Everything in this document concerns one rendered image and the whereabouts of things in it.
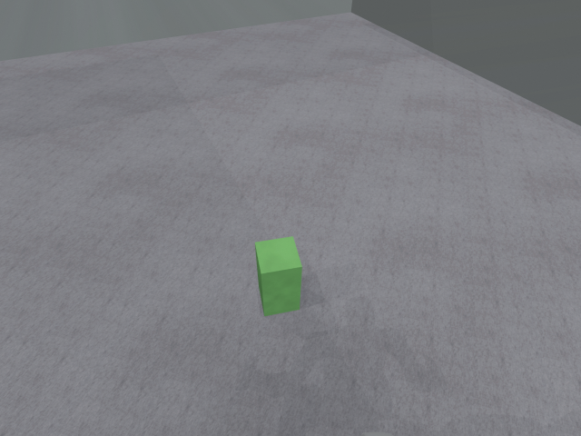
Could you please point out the carton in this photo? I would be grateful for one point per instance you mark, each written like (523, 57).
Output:
(279, 275)

